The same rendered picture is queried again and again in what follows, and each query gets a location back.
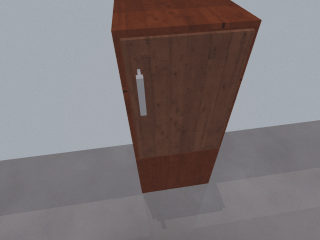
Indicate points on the handle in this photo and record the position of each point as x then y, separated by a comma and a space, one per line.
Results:
141, 93

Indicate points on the cupboard door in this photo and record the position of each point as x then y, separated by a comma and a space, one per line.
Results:
190, 81

